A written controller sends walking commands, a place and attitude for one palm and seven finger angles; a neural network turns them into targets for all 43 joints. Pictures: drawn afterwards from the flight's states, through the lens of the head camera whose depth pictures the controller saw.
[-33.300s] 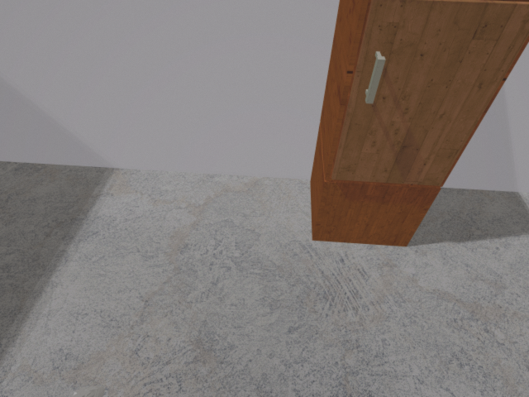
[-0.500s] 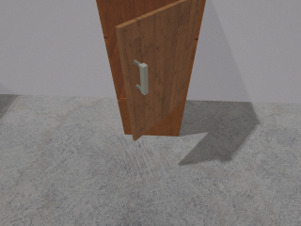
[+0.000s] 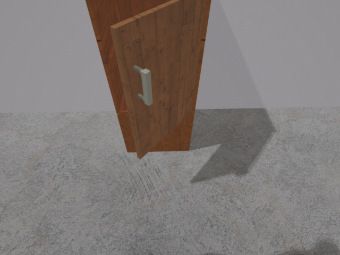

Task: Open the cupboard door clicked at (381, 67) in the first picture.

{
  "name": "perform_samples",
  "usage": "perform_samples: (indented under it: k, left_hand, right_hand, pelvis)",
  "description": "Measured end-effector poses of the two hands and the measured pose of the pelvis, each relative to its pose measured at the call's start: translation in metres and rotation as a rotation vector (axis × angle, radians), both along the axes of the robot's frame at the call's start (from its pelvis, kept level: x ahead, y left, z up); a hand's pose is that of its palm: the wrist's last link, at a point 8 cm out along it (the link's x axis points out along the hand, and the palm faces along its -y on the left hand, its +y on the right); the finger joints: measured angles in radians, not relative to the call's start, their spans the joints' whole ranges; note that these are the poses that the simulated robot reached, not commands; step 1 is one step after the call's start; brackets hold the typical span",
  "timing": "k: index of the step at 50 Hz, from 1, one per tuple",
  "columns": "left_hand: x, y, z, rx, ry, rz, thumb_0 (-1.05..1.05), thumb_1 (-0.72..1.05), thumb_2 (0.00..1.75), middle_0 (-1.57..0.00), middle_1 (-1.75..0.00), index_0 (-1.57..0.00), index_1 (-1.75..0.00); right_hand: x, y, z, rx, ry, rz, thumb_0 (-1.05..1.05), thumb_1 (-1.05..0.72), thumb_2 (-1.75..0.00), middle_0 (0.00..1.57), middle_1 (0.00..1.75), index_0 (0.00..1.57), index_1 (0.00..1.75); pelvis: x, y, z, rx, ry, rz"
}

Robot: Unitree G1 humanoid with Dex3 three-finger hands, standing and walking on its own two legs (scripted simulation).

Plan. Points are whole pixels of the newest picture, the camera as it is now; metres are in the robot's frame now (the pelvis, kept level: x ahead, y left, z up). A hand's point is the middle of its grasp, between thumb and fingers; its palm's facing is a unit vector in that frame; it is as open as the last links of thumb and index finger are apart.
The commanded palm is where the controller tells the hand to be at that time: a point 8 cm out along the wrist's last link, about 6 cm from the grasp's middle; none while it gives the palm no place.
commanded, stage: walk to a spot facing it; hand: left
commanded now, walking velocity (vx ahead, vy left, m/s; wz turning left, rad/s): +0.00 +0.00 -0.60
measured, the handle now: (142, 85) +0.57 +0.13 +0.07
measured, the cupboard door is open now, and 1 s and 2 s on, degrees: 48 48 48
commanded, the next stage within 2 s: none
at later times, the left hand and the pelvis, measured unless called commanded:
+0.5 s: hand out of the picture +0.08 +0.16 -0.15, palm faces -0.20 -0.94 -0.29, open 7.4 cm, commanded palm none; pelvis -0.02 -0.02 +0.00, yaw -16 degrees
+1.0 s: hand (134, 246) +0.17 +0.11 -0.16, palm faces -0.51 -0.81 -0.29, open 7.4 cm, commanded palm none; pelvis -0.03 -0.02 -0.01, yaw -33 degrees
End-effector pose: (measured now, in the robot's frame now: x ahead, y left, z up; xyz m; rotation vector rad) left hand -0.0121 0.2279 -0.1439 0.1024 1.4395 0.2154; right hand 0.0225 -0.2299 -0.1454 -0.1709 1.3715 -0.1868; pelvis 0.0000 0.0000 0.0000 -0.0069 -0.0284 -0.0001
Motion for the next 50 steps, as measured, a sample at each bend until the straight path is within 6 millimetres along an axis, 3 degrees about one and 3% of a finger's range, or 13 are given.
perform_samples:
  k: [8,15,24,29,33,36,42,47,50]
  left_hand:
    - [0.043,0.020,0.006,0.043,-0.051,-0.112,0.00,0.91,0.90,-0.20,-0.30,-0.20,-0.30]
    - [0.089,0.009,0.019,0.113,-0.186,-0.223,0.00,0.91,0.90,-0.20,-0.30,-0.20,-0.30]
    - [0.100,-0.015,0.027,0.089,-0.153,-0.326,0.00,0.90,0.90,-0.20,-0.30,-0.21,-0.30]
    - [0.107,-0.019,0.018,0.048,-0.137,-0.369,0.00,0.90,0.90,-0.21,-0.30,-0.21,-0.30]
    - [0.121,-0.015,0.003,0.013,-0.131,-0.399,0.00,0.90,0.90,-0.21,-0.30,-0.21,-0.30]
    - [0.137,-0.015,-0.002,-0.001,-0.140,-0.442,0.00,0.90,0.90,-0.21,-0.30,-0.21,-0.30]
    - [0.173,-0.035,0.013,-0.014,-0.198,-0.539,0.00,0.91,0.90,-0.20,-0.30,-0.20,-0.30]
    - [0.197,-0.062,0.013,0.016,-0.263,-0.655,0.00,0.91,0.90,-0.20,-0.30,-0.20,-0.30]
    - [0.200,-0.073,0.015,0.034,-0.252,-0.702,0.00,0.91,0.90,-0.20,-0.30,-0.20,-0.30]
  right_hand:
    - [-0.023,-0.009,-0.001,-0.016,-0.031,-0.069,0.01,-0.91,-0.90,0.20,0.30,0.20,0.30]
    - [-0.043,-0.038,-0.018,0.011,-0.029,-0.131,0.01,-0.91,-0.90,0.20,0.30,0.20,0.30]
    - [-0.019,-0.062,0.009,-0.030,-0.158,-0.225,0.01,-0.91,-0.90,0.20,0.30,0.20,0.30]
    - [-0.003,-0.059,0.023,-0.058,-0.230,-0.256,0.01,-0.91,-0.90,0.20,0.30,0.20,0.30]
    - [-0.002,-0.051,0.025,-0.098,-0.279,-0.272,0.01,-0.91,-0.90,0.20,0.30,0.20,0.30]
    - [-0.018,-0.043,0.026,-0.112,-0.254,-0.277,0.01,-0.91,-0.90,0.20,0.30,0.20,0.30]
    - [-0.073,-0.032,0.022,-0.083,-0.150,-0.349,0.01,-0.90,-0.90,0.20,0.30,0.20,0.30]
    - [-0.126,-0.041,-0.001,-0.059,-0.096,-0.475,0.01,-0.90,-0.90,0.20,0.30,0.20,0.31]
    - [-0.148,-0.046,-0.004,-0.067,-0.056,-0.540,0.01,-0.90,-0.90,0.20,0.30,0.20,0.30]
  pelvis:
    - [-0.012,0.000,-0.003,0.023,0.022,-0.097]
    - [-0.022,-0.021,-0.012,0.031,0.027,-0.155]
    - [-0.021,-0.026,0.004,0.044,0.028,-0.264]
    - [-0.018,-0.018,0.005,0.038,0.036,-0.326]
    - [-0.012,-0.007,-0.004,0.003,0.056,-0.370]
    - [-0.015,-0.005,-0.005,0.014,0.045,-0.407]
    - [-0.020,-0.010,0.002,-0.006,0.045,-0.474]
    - [-0.026,-0.024,-0.013,0.014,0.040,-0.545]
    - [-0.029,-0.024,-0.013,0.008,0.032,-0.579]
